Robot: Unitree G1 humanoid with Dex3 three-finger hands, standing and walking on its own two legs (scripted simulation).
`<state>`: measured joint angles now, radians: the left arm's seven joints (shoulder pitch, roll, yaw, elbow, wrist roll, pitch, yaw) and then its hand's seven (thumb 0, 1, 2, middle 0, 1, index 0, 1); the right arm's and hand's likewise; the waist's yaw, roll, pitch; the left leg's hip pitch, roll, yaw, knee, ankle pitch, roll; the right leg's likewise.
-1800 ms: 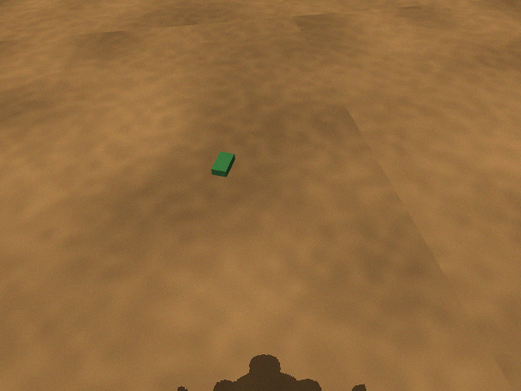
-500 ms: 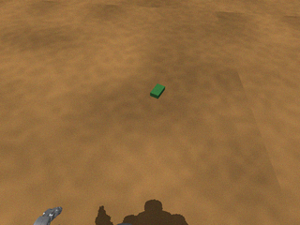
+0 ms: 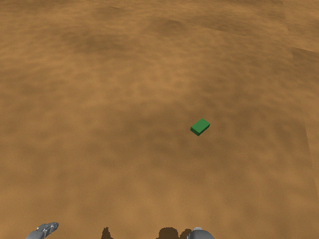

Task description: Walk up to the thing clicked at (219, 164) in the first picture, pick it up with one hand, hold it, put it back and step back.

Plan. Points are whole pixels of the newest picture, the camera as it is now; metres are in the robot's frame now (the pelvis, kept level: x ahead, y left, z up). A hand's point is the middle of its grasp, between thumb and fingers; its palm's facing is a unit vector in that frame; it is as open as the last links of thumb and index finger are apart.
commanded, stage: walk up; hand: left
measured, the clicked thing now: (200, 126) +1.11 -0.36 -0.75
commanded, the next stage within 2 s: none
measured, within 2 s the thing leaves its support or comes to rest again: neither
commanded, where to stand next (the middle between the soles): +1.02 -0.81 m, yaw +44 degrees
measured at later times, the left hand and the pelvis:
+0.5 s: hand out of the picture +0.15 +0.11 -0.17, palm faces +0.30 -0.89 -0.35, open 7.4 cm; pelvis +0.24 -0.16 -0.03, yaw +17 degrees
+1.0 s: hand (185, 167) +0.39 -0.08 -0.15, palm faces +0.45 -0.81 -0.37, open 7.4 cm; pelvis +0.46 -0.36 -0.02, yaw +29 degrees
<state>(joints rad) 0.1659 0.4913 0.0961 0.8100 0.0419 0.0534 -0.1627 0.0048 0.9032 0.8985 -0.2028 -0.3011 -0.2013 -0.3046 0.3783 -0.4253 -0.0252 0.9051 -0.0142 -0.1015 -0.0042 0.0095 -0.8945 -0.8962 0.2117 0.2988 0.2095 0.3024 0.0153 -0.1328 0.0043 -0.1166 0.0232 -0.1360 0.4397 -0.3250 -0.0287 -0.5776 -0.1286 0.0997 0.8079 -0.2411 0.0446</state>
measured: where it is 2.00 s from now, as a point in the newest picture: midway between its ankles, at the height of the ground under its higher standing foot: (242, 157)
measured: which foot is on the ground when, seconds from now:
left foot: down 0.00-0.10, up 0.12-0.44, down 0.46-0.82, up 0.84-1.00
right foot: up 0.00-0.06, down 0.08-0.48, up 0.50-0.80, down 0.82-1.00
